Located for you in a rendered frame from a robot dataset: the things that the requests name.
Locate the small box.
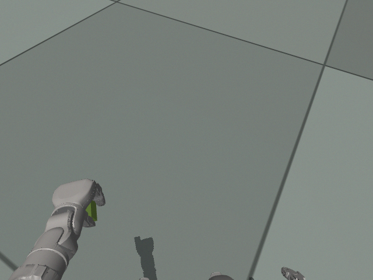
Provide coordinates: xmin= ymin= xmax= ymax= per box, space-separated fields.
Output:
xmin=86 ymin=200 xmax=97 ymax=221

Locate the left robot hand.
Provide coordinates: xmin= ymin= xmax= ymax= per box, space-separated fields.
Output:
xmin=52 ymin=178 xmax=105 ymax=228

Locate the left robot arm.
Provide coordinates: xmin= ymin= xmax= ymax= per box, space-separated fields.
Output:
xmin=8 ymin=203 xmax=85 ymax=280

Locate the right robot hand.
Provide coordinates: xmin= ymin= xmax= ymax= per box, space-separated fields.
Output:
xmin=281 ymin=267 xmax=305 ymax=280

